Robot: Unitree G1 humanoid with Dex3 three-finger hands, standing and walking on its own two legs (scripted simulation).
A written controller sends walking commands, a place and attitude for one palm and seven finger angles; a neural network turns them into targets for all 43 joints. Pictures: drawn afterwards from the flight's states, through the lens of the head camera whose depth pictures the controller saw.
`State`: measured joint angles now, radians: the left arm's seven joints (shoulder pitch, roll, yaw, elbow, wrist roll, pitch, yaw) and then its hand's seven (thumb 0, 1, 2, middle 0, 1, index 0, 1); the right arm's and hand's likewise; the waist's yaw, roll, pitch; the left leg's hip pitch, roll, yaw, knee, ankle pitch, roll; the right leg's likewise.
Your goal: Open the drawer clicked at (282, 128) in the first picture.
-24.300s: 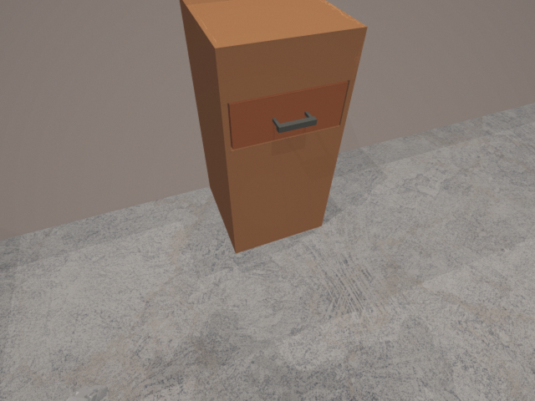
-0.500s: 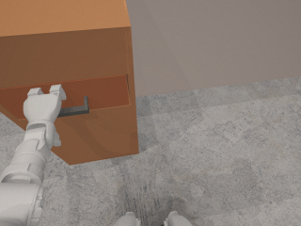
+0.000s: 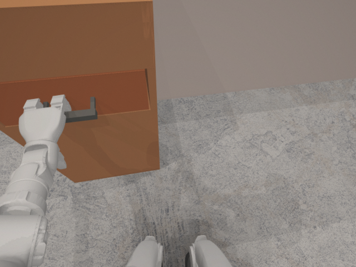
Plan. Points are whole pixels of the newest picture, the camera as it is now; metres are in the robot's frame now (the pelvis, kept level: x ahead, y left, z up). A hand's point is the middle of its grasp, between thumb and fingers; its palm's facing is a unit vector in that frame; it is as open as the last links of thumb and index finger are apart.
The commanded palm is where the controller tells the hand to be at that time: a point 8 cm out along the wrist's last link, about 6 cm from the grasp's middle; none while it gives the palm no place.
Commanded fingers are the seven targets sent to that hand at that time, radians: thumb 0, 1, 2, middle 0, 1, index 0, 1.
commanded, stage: lower the fingers behind the handle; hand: left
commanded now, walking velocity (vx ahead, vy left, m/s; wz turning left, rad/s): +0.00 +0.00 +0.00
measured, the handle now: (69, 110) +0.47 +0.27 -0.01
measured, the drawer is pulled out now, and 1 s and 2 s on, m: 0.00 0.00 0.04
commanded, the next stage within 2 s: close the thumb around the handle in 0.46 s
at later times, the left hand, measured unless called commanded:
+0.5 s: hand (52, 135) +0.42 +0.31 -0.04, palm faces -0.04 -0.02 -1.00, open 13.8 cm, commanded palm +0.41 +0.29 +0.02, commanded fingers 0.00 -0.50 0.30 -0.30 -1.20 -0.30 -1.20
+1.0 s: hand (53, 135) +0.42 +0.31 -0.04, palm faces -0.05 -0.03 -1.00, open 8.6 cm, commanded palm +0.40 +0.30 +0.02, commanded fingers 0.00 0.79 0.85 -0.39 -1.34 -0.39 -1.34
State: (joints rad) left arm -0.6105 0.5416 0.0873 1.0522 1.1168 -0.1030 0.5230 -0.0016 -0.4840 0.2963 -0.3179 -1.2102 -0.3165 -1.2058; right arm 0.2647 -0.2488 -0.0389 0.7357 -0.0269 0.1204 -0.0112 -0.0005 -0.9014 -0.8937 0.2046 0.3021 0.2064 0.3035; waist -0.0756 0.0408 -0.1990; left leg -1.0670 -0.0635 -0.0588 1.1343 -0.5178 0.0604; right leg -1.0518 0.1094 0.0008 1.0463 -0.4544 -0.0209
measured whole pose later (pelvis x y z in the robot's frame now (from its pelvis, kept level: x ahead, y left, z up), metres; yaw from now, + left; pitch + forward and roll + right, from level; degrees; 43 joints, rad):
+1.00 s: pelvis +0.00 +0.00 +0.00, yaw +0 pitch +26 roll -4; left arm -0.59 0.55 0.10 1.03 1.11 -0.13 0.50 0.00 0.27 0.62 -0.38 -1.28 -0.37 -1.29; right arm 0.27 -0.25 -0.03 0.72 -0.02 0.12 -0.01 0.00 -0.90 -0.89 0.21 0.30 0.21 0.30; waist -0.07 0.04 -0.20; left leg -1.08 -0.06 -0.05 1.15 -0.52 0.07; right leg -1.06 0.11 0.01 1.06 -0.46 -0.02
